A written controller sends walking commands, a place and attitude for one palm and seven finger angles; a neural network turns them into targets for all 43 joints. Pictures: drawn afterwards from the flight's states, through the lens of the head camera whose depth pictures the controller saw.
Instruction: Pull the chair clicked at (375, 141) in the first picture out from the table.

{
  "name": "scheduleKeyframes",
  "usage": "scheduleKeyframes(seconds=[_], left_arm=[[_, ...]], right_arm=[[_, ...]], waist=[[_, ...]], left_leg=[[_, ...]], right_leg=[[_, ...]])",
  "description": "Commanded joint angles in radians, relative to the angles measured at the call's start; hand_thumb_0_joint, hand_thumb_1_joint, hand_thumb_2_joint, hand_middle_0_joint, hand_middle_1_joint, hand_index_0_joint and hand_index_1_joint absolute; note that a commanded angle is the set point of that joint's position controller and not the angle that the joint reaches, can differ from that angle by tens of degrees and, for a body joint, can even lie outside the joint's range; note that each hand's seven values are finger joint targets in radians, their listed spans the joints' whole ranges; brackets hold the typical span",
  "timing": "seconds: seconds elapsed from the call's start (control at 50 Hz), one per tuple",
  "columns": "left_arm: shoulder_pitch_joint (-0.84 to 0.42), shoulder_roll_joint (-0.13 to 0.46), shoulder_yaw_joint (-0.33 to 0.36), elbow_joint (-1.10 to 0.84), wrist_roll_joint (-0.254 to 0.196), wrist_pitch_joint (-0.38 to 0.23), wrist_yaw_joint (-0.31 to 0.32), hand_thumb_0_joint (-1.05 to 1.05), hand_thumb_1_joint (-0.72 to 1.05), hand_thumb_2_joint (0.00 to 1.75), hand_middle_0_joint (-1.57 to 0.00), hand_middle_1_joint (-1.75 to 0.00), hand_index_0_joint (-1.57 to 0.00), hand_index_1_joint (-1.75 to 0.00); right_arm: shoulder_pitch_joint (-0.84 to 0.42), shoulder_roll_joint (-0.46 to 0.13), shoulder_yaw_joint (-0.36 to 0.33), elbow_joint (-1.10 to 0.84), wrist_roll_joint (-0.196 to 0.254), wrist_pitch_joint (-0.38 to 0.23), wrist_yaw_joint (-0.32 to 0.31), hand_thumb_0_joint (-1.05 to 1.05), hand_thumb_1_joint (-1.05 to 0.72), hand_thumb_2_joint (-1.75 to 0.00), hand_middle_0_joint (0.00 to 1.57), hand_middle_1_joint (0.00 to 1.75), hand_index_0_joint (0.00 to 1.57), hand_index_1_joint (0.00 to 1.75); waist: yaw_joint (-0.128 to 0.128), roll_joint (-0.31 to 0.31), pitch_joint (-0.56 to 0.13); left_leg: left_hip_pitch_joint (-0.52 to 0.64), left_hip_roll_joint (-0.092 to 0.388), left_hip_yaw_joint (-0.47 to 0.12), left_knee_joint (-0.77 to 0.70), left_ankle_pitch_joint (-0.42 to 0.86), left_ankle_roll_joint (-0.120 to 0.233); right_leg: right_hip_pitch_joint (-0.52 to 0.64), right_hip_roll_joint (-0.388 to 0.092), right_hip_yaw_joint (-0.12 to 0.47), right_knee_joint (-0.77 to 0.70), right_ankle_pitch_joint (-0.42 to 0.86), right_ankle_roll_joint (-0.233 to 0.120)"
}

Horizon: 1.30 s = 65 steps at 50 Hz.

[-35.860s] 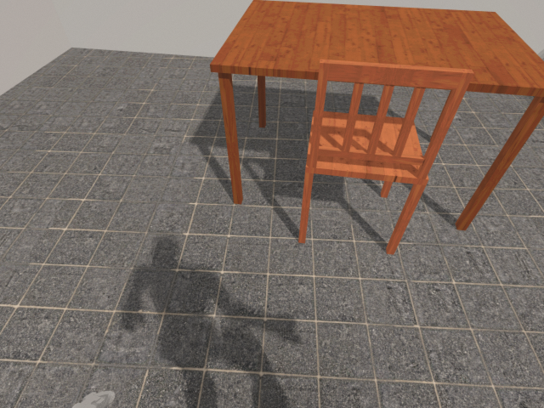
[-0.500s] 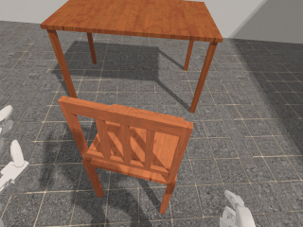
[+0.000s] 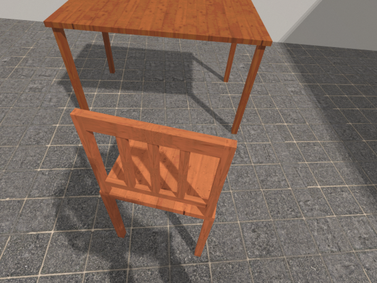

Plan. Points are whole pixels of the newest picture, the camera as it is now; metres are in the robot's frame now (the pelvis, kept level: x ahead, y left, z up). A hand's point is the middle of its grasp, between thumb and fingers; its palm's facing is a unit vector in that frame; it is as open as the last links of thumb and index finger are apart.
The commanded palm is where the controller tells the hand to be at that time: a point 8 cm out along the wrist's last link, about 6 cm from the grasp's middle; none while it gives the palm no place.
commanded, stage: let the arm hang, fingers relaxed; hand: left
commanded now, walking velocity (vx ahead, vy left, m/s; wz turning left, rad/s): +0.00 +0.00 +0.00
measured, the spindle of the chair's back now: (154, 168) +0.45 +0.12 -0.09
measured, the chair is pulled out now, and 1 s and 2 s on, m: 0.66 0.66 0.66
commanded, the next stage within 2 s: look to check the result in 0.78 s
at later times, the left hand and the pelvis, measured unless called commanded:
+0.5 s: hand out of the picture -0.01 +0.16 -0.16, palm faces -0.02 -0.98 -0.21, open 7.4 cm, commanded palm none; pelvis +0.00 -0.01 +0.01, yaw -1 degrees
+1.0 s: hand out of the picture +0.00 +0.14 -0.17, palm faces -0.02 -0.98 -0.18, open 7.4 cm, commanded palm none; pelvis +0.00 -0.02 +0.01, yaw -2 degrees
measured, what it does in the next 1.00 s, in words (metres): stands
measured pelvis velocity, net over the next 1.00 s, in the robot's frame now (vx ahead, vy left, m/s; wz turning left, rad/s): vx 0.00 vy -0.02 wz -0.03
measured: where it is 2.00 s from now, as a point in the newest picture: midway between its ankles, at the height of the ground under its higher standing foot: outside the picture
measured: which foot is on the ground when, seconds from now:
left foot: down 0.00-1.00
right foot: down 0.00-1.00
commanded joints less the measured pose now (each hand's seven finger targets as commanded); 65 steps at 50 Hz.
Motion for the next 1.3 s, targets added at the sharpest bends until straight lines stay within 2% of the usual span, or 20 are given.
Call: scheduleKeyframes(seconds=[0.0, 0.02, 0.08, 0.1, 0.12, 0.2, 0.3, 0.32, 0.4, 0.42, 0.6, 0.7, 0.72, 0.78, 0.9, 0.92, 1.1, 1.18, 1.24, 1.28], left_arm=[[0.027, 0.144, 0.023, 0.022, 0.003, -0.05, -0.003, 0.0, 0.9, 0.9, -0.2, -0.3, -0.2, -0.3], [0.021, 0.147, 0.014, 0.042, 0.003, -0.049, -0.005, 0.0, 0.9, 0.9, -0.2, -0.3, -0.2, -0.3], [0.034, 0.135, 0.004, 0.105, 0.001, -0.051, -0.009, 0.0, 0.9, 0.9, -0.2, -0.3, -0.2, -0.3], [0.041, 0.131, 0.002, 0.124, 0.002, -0.053, -0.009, 0.0, 0.9, 0.9, -0.2, -0.3, -0.2, -0.3], [0.036, 0.129, -0.001, 0.134, 0.001, -0.053, -0.009, 0.0, 0.9, 0.9, -0.2, -0.3, -0.2, -0.3], [0.055, 0.108, -0.009, 0.182, 0.0, -0.058, -0.006, 0.0, 0.9, 0.9, -0.2, -0.3, -0.2, -0.3], [0.062, 0.096, -0.013, 0.218, -0.002, -0.059, 0.001, 0.0, 0.9, 0.9, -0.2, -0.3, -0.2, -0.3], [0.058, 0.097, -0.014, 0.222, -0.002, -0.057, 0.001, 0.0, 0.9, 0.9, -0.2, -0.3, -0.2, -0.3], [0.068, 0.082, -0.013, 0.238, -0.002, -0.062, 0.004, 0.0, 0.9, 0.9, -0.2, -0.3, -0.2, -0.3], [0.061, 0.084, -0.015, 0.239, -0.002, -0.061, 0.005, 0.0, 0.9, 0.9, -0.2, -0.3, -0.2, -0.3], [0.052, 0.057, -0.009, 0.254, -0.003, -0.066, 0.006, 0.0, 0.9, 0.9, -0.2, -0.3, -0.2, -0.3], [0.045, 0.053, -0.008, 0.253, -0.003, -0.066, 0.005, 0.0, 0.9, 0.9, -0.2, -0.3, -0.2, -0.3], [0.041, 0.055, -0.009, 0.25, -0.003, -0.064, 0.005, 0.0, 0.9, 0.9, -0.2, -0.3, -0.2, -0.3], [0.045, 0.049, -0.007, 0.253, -0.004, -0.067, 0.006, 0.0, 0.9, 0.9, -0.2, -0.3, -0.2, -0.3], [0.046, 0.043, -0.007, 0.259, -0.005, -0.066, 0.006, 0.0, 0.9, 0.9, -0.2, -0.3, -0.2, -0.3], [0.042, 0.043, -0.009, 0.258, -0.005, -0.064, 0.007, 0.0, 0.9, 0.9, -0.2, -0.3, -0.2, -0.3], [0.054, 0.035, -0.008, 0.267, -0.004, -0.066, 0.007, 0.0, 0.9, 0.9, -0.2, -0.3, -0.2, -0.3], [0.055, 0.036, -0.008, 0.267, -0.004, -0.066, 0.007, 0.0, 0.9, 0.9, -0.2, -0.3, -0.2, -0.3], [0.054, 0.034, -0.009, 0.265, -0.003, -0.063, 0.008, 0.0, 0.9, 0.9, -0.2, -0.3, -0.2, -0.3], [0.057, 0.033, -0.008, 0.265, -0.003, -0.065, 0.007, 0.0, 0.9, 0.9, -0.2, -0.3, -0.2, -0.3]], right_arm=[[-0.021, -0.111, -0.039, -0.039, 0.001, -0.026, -0.02, 0.0, -0.9, -0.9, 0.2, 0.3, 0.2, 0.3], [-0.012, -0.11, -0.038, -0.03, 0.004, -0.019, -0.022, 0.0, -0.9, -0.9, 0.2, 0.3, 0.2, 0.3], [0.031, -0.103, -0.045, 0.007, 0.005, -0.015, -0.023, 0.0, -0.9, -0.9, 0.2, 0.3, 0.2, 0.3], [0.047, -0.102, -0.047, 0.019, 0.006, -0.016, -0.023, 0.0, -0.9, -0.9, 0.2, 0.3, 0.2, 0.3], [0.055, -0.101, -0.05, 0.027, 0.007, -0.012, -0.023, 0.0, -0.9, -0.9, 0.2, 0.3, 0.2, 0.3], [0.109, -0.088, -0.051, 0.069, 0.009, -0.018, -0.027, 0.0, -0.9, -0.9, 0.2, 0.3, 0.2, 0.3], [0.131, -0.064, -0.044, 0.112, 0.009, -0.02, -0.031, 0.0, -0.9, -0.9, 0.2, 0.3, 0.2, 0.3], [0.127, -0.062, -0.044, 0.117, 0.01, -0.018, -0.031, 0.0, -0.9, -0.9, 0.2, 0.3, 0.2, 0.3], [0.139, -0.042, -0.039, 0.14, 0.01, -0.024, -0.034, 0.0, -0.9, -0.9, 0.2, 0.3, 0.2, 0.3], [0.13, -0.038, -0.038, 0.147, 0.011, -0.02, -0.034, 0.0, -0.9, -0.9, 0.2, 0.3, 0.2, 0.3], [0.142, -0.008, -0.035, 0.176, 0.007, -0.024, -0.037, 0.0, -0.9, -0.9, 0.2, 0.3, 0.2, 0.3], [0.151, -0.007, -0.035, 0.181, 0.007, -0.024, -0.039, 0.0, -0.9, -0.9, 0.2, 0.3, 0.2, 0.3], [0.148, -0.009, -0.037, 0.182, 0.008, -0.022, -0.039, 0.0, -0.9, -0.9, 0.2, 0.3, 0.2, 0.3], [0.155, -0.009, -0.036, 0.186, 0.007, -0.026, -0.04, 0.0, -0.9, -0.9, 0.2, 0.3, 0.2, 0.3], [0.16, -0.005, -0.033, 0.194, 0.008, -0.029, -0.043, 0.0, -0.9, -0.9, 0.2, 0.3, 0.2, 0.3], [0.155, -0.003, -0.033, 0.194, 0.009, -0.027, -0.043, 0.0, -0.9, -0.9, 0.2, 0.3, 0.2, 0.3], [0.163, 0.004, -0.035, 0.201, 0.009, -0.026, -0.044, 0.0, -0.9, -0.9, 0.2, 0.3, 0.2, 0.3], [0.16, 0.004, -0.034, 0.202, 0.008, -0.024, -0.044, 0.0, -0.9, -0.9, 0.2, 0.3, 0.2, 0.3], [0.155, 0.008, -0.034, 0.203, 0.008, -0.021, -0.043, 0.0, -0.9, -0.9, 0.2, 0.3, 0.2, 0.3], [0.162, 0.008, -0.035, 0.202, 0.008, -0.024, -0.043, 0.0, -0.9, -0.9, 0.2, 0.3, 0.2, 0.3]], waist=[[0.017, 0.28, -0.002], [0.017, 0.25, 0.041], [0.011, 0.18, 0.063], [0.01, 0.144, 0.05], [0.009, 0.103, 0.085], [-0.002, 0.007, 0.039], [-0.003, -0.003, 0.054], [-0.001, 0.017, 0.081], [0.001, 0.001, 0.056], [0.001, 0.012, 0.091], [0.0, 0.075, 0.08], [-0.005, 0.04, 0.074], [-0.003, 0.055, 0.097], [-0.004, 0.044, 0.061], [-0.006, 0.054, 0.06], [-0.004, 0.06, 0.091], [-0.007, 0.036, 0.075], [-0.008, 0.053, 0.077], [-0.007, 0.063, 0.113], [-0.007, 0.039, 0.084]], left_leg=[[-0.022, 0.099, -0.104, -0.204, 0.15, 0.014], [-0.041, 0.099, -0.11, -0.214, 0.102, 0.018], [-0.047, 0.107, -0.121, -0.245, -0.038, 0.019], [-0.036, 0.108, -0.121, -0.246, -0.051, 0.021], [-0.051, 0.106, -0.122, -0.246, -0.066, 0.025], [0.007, 0.102, -0.106, -0.214, 0.006, 0.025], [0.013, 0.102, -0.092, -0.212, 0.06, 0.024], [-0.002, 0.1, -0.087, -0.214, 0.061, 0.026], [0.017, 0.098, -0.081, -0.204, 0.123, 0.022], [0.004, 0.095, -0.077, -0.207, 0.118, 0.023], [0.014, 0.097, -0.067, -0.213, 0.124, 0.015], [0.021, 0.101, -0.069, -0.211, 0.131, 0.014], [0.008, 0.1, -0.068, -0.217, 0.117, 0.016], [0.03, 0.104, -0.067, -0.21, 0.148, 0.015], [0.042, 0.109, -0.066, -0.211, 0.18, 0.014], [0.026, 0.107, -0.07, -0.218, 0.163, 0.017], [0.041, 0.105, -0.065, -0.209, 0.156, 0.015], [0.038, 0.104, -0.064, -0.211, 0.137, 0.014], [0.013, 0.102, -0.067, -0.221, 0.099, 0.015], [0.025, 0.102, -0.069, -0.212, 0.122, 0.016]], right_leg=[[0.05, -0.011, 0.016, -0.088, 0.042, -0.075], [0.041, -0.007, 0.014, -0.107, 0.034, -0.078], [0.013, -0.009, 0.016, -0.123, -0.005, -0.081], [0.011, -0.011, 0.019, -0.127, -0.007, -0.082], [-0.002, -0.008, 0.02, -0.141, -0.021, -0.084], [-0.014, -0.02, 0.041, -0.149, -0.005, -0.082], [-0.023, -0.02, 0.047, -0.141, 0.019, -0.083], [-0.029, -0.019, 0.045, -0.146, 0.016, -0.084], [-0.009, -0.023, 0.053, -0.139, 0.064, -0.084], [-0.023, -0.023, 0.052, -0.147, 0.057, -0.086], [-0.013, -0.019, 0.061, -0.152, 0.061, -0.088], [-0.008, -0.016, 0.059, -0.152, 0.073, -0.088], [-0.014, -0.014, 0.056, -0.159, 0.057, -0.089], [-0.001, -0.017, 0.057, -0.149, 0.084, -0.09], [0.003, -0.018, 0.054, -0.142, 0.107, -0.092], [-0.008, -0.015, 0.052, -0.149, 0.088, -0.093], [-0.006, -0.018, 0.057, -0.154, 0.086, -0.092], [-0.01, -0.017, 0.059, -0.158, 0.07, -0.092], [-0.028, -0.014, 0.061, -0.164, 0.033, -0.093], [-0.015, -0.015, 0.059, -0.157, 0.055, -0.092]])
